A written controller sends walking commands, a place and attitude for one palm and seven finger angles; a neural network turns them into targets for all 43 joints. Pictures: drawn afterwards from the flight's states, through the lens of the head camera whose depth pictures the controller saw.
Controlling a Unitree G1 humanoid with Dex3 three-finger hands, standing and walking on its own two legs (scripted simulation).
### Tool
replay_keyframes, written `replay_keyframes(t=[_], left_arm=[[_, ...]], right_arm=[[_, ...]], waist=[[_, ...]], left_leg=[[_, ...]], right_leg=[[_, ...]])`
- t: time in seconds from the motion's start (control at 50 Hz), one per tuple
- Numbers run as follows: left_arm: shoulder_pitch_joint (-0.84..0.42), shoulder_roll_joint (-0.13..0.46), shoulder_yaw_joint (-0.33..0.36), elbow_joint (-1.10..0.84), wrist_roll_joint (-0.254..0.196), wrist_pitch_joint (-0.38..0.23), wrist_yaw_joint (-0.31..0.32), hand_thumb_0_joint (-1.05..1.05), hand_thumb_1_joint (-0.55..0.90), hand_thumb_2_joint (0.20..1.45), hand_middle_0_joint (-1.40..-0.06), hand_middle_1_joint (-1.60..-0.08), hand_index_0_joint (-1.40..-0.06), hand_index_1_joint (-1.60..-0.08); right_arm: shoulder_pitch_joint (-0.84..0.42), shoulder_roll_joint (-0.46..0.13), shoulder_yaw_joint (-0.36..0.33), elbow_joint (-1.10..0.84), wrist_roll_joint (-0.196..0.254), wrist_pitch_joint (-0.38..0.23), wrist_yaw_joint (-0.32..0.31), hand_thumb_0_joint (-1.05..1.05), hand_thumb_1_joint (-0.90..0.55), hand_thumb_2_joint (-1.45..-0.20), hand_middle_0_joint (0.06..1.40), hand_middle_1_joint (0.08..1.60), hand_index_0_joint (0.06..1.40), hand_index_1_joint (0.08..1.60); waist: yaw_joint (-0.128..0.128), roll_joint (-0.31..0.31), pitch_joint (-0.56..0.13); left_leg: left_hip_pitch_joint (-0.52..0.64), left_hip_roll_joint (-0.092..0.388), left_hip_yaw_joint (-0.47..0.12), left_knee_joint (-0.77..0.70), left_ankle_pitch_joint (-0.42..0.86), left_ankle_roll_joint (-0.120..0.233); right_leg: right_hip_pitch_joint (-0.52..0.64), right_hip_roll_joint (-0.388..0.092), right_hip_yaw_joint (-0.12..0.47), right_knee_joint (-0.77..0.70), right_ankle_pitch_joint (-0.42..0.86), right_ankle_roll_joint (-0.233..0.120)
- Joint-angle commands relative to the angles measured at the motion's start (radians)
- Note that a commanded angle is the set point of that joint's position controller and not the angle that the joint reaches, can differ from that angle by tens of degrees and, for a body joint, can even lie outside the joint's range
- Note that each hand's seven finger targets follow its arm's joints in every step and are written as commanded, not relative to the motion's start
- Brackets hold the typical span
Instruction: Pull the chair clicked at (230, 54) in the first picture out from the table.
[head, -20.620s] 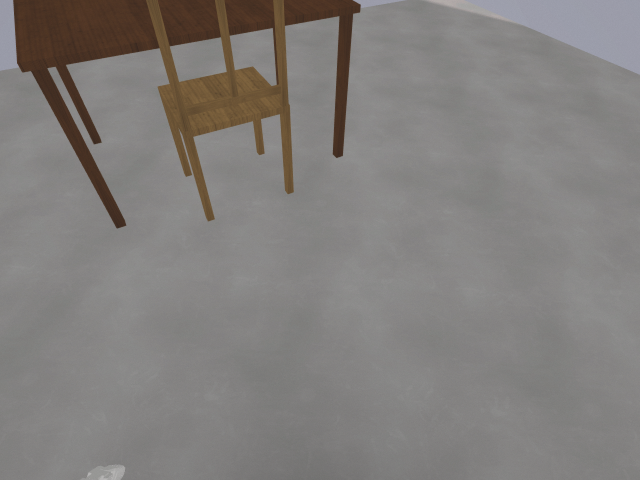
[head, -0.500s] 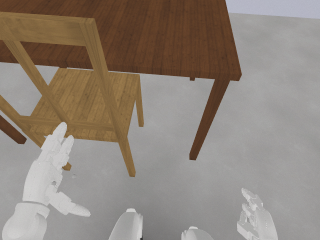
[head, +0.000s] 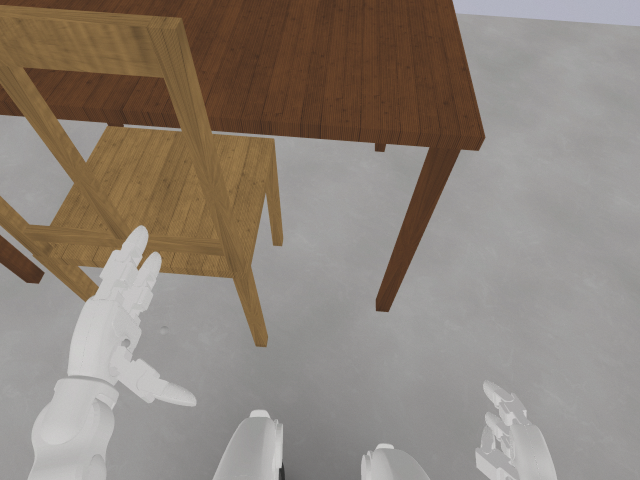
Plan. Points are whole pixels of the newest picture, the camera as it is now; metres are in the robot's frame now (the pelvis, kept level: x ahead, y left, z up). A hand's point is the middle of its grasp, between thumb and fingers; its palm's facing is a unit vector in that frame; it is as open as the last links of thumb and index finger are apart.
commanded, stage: aim the fingers beside a spindle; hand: left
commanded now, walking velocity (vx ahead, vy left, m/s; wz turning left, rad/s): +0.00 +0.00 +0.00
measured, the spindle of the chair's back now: (78, 170) +0.50 +0.38 +0.04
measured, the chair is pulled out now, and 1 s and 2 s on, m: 0.00 0.00 0.00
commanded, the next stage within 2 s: push the fingers through the gap in 1.58 s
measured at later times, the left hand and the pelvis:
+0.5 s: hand (193, 302) +0.32 +0.18 +0.02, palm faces -0.02 -1.00 -0.03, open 16.9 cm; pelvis +0.00 +0.00 -0.01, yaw +0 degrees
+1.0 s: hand (216, 287) +0.35 +0.16 +0.01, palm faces -0.03 -1.00 -0.04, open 16.9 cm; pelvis +0.00 -0.01 -0.02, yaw -1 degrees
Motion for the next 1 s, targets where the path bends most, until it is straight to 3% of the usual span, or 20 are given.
replay_keyframes(t=[0.0, 0.06, 0.1, 0.16, 0.2, 0.28, 0.32, 0.42, 0.44, 0.5, 0.52, 0.56, 0.62, 0.66, 0.82, 0.92, 0.98], left_arm=[[-0.137, 0.129, 0.054, -0.188, 0.001, -0.08, 0.014, 0.0, -0.5, 0.3, -0.06, -0.08, -0.06, -0.08], [-0.191, 0.126, 0.038, -0.172, 0.015, -0.078, 0.028, 0.0, -0.5, 0.3, -0.06, -0.08, -0.06, -0.08], [-0.231, 0.118, 0.03, -0.147, 0.023, -0.08, 0.033, 0.0, -0.5, 0.3, -0.06, -0.08, -0.06, -0.08], [-0.251, 0.125, 0.032, -0.16, 0.035, -0.08, 0.047, 0.0, -0.5, 0.3, -0.06, -0.08, -0.06, -0.08], [-0.23, 0.107, 0.022, -0.13, 0.039, -0.074, 0.054, 0.0, -0.5, 0.3, -0.06, -0.08, -0.06, -0.08], [-0.295, 0.102, 0.013, -0.113, 0.055, -0.073, 0.074, 0.0, -0.5, 0.3, -0.06, -0.08, -0.06, -0.08], [-0.272, 0.084, 0.003, -0.091, 0.056, -0.073, 0.076, 0.0, -0.5, 0.3, -0.06, -0.08, -0.06, -0.08], [-0.324, 0.111, 0.032, -0.049, 0.062, -0.092, 0.081, 0.0, -0.5, 0.3, -0.06, -0.08, -0.06, -0.08], [-0.362, 0.092, 0.009, -0.059, 0.062, -0.099, 0.076, 0.0, -0.5, 0.3, -0.06, -0.08, -0.06, -0.08], [-0.36, 0.102, 0.02, -0.038, 0.061, -0.11, 0.073, 0.0, -0.5, 0.3, -0.06, -0.08, -0.06, -0.08], [-0.386, 0.088, 0.003, -0.032, 0.059, -0.111, 0.069, 0.0, -0.5, 0.3, -0.06, -0.08, -0.06, -0.08], [-0.386, 0.123, 0.038, -0.018, 0.06, -0.116, 0.07, 0.0, -0.5, 0.3, -0.06, -0.08, -0.06, -0.08], [-0.411, 0.079, -0.01, -0.015, 0.064, -0.117, 0.069, 0.0, -0.5, 0.3, -0.06, -0.08, -0.06, -0.08], [-0.428, 0.09, -0.004, 0.01, 0.069, -0.112, 0.077, 0.0, -0.5, 0.3, -0.06, -0.08, -0.06, -0.08], [-0.496, 0.103, 0.023, 0.048, 0.077, -0.136, 0.093, 0.0, -0.5, 0.3, -0.06, -0.08, -0.06, -0.08], [-0.551, 0.089, 0.003, 0.108, 0.088, -0.147, 0.096, 0.0, -0.5, 0.3, -0.06, -0.08, -0.06, -0.08], [-0.578, 0.099, 0.01, 0.111, 0.088, -0.15, 0.098, 0.0, -0.5, 0.3, -0.06, -0.08, -0.06, -0.08]], right_arm=[[-0.031, -0.135, -0.058, -0.14, 0.006, -0.048, -0.003, 0.0, -0.9, -0.9, 0.2, 0.3, 0.2, 0.3], [-0.023, -0.14, -0.059, -0.134, 0.003, -0.046, -0.003, 0.0, -0.9, -0.9, 0.2, 0.3, 0.2, 0.3], [-0.025, -0.139, -0.058, -0.128, 0.004, -0.043, -0.003, 0.0, -0.9, -0.9, 0.2, 0.3, 0.2, 0.3], [-0.02, -0.143, -0.06, -0.131, -0.001, -0.041, 0.0, 0.0, -0.9, -0.9, 0.2, 0.3, 0.2, 0.3], [-0.019, -0.138, -0.06, -0.13, 0.0, -0.033, 0.006, 0.0, -0.9, -0.9, 0.2, 0.3, 0.2, 0.3], [-0.017, -0.137, -0.061, -0.123, -0.004, -0.019, 0.01, 0.0, -0.9, -0.9, 0.2, 0.3, 0.2, 0.3], [-0.016, -0.135, -0.06, -0.125, -0.003, -0.012, 0.016, 0.0, -0.9, -0.9, 0.2, 0.3, 0.2, 0.3], [-0.015, -0.136, -0.063, -0.117, -0.006, 0.003, 0.016, 0.0, -0.9, -0.9, 0.2, 0.3, 0.2, 0.3], [-0.016, -0.134, -0.063, -0.114, -0.007, 0.004, 0.017, 0.0, -0.9, -0.9, 0.2, 0.3, 0.2, 0.3], [-0.012, -0.136, -0.064, -0.108, -0.007, 0.004, 0.018, 0.0, -0.9, -0.9, 0.2, 0.3, 0.2, 0.3], [-0.011, -0.136, -0.064, -0.104, -0.008, 0.005, 0.019, 0.0, -0.9, -0.9, 0.2, 0.3, 0.2, 0.3], [-0.004, -0.141, -0.068, -0.101, -0.008, 0.008, 0.017, 0.0, -0.9, -0.9, 0.2, 0.3, 0.2, 0.3], [-0.007, -0.137, -0.067, -0.101, -0.007, 0.01, 0.023, 0.0, -0.9, -0.9, 0.2, 0.3, 0.2, 0.3], [-0.002, -0.143, -0.069, -0.096, -0.008, 0.013, 0.021, 0.0, -0.9, -0.9, 0.2, 0.3, 0.2, 0.3], [0.0, -0.136, -0.071, -0.089, -0.011, 0.031, 0.026, 0.0, -0.9, -0.9, 0.2, 0.3, 0.2, 0.3], [0.009, -0.137, -0.071, -0.079, -0.01, 0.039, 0.029, 0.0, -0.9, -0.9, 0.2, 0.3, 0.2, 0.3], [0.01, -0.139, -0.073, -0.077, -0.01, 0.043, 0.029, 0.0, -0.9, -0.9, 0.2, 0.3, 0.2, 0.3]], waist=[[-0.002, 0.028, -0.27], [-0.017, 0.013, -0.276], [-0.016, 0.012, -0.271], [-0.003, 0.046, -0.326], [-0.002, 0.027, -0.317], [-0.013, 0.018, -0.33], [-0.01, 0.022, -0.323], [-0.011, 0.004, -0.324], [-0.021, 0.013, -0.34], [-0.013, 0.023, -0.349], [-0.023, 0.009, -0.35], [-0.012, 0.008, -0.37], [-0.02, 0.023, -0.367], [-0.029, 0.008, -0.365], [-0.018, 0.0, -0.41], [-0.029, -0.008, -0.387], [-0.029, -0.004, -0.412]], left_leg=[[0.333, -0.044, -0.054, -0.15, 0.13, 0.009], [0.331, -0.042, -0.062, -0.142, 0.119, 0.012], [0.33, -0.041, -0.064, -0.145, 0.103, 0.009], [0.359, -0.041, -0.071, -0.145, 0.122, 0.008], [0.369, -0.039, -0.071, -0.15, 0.142, 0.005], [0.361, -0.039, -0.071, -0.136, 0.145, 0.007], [0.362, -0.04, -0.068, -0.135, 0.155, 0.005], [0.324, -0.043, -0.054, -0.112, 0.158, 0.007], [0.332, -0.045, -0.052, -0.102, 0.165, 0.009], [0.336, -0.043, -0.053, -0.095, 0.185, 0.006], [0.329, -0.045, -0.053, -0.088, 0.184, 0.008], [0.315, -0.045, -0.049, -0.078, 0.194, 0.009], [0.337, -0.043, -0.056, -0.083, 0.186, 0.005], [0.313, -0.045, -0.055, -0.068, 0.179, 0.01], [0.279, -0.05, -0.037, -0.039, 0.191, 0.01], [0.263, -0.047, -0.044, -0.033, 0.158, 0.008], [0.255, -0.048, -0.041, -0.023, 0.151, 0.011]], right_leg=[[-0.032, 0.021, 0.071, -0.189, 0.215, 0.009], [-0.055, 0.023, 0.064, -0.179, 0.206, 0.009], [-0.073, 0.022, 0.062, -0.178, 0.19, 0.009], [-0.071, 0.023, 0.057, -0.162, 0.2, 0.004], [-0.067, 0.023, 0.052, -0.163, 0.221, 0.004], [-0.084, 0.022, 0.051, -0.153, 0.229, 0.007], [-0.082, 0.022, 0.049, -0.151, 0.239, 0.005], [-0.081, 0.022, 0.06, -0.145, 0.252, 0.006], [-0.086, 0.021, 0.063, -0.141, 0.262, 0.007], [-0.093, 0.021, 0.064, -0.131, 0.279, 0.005], [-0.094, 0.021, 0.065, -0.13, 0.283, 0.006], [-0.084, 0.024, 0.072, -0.122, 0.294, 0.004], [-0.112, 0.02, 0.064, -0.118, 0.279, 0.004], [-0.119, 0.021, 0.069, -0.116, 0.275, 0.005], [-0.104, 0.018, 0.089, -0.102, 0.306, 0.008], [-0.148, 0.02, 0.085, -0.095, 0.266, 0.006], [-0.147, 0.018, 0.095, -0.096, 0.259, 0.007]])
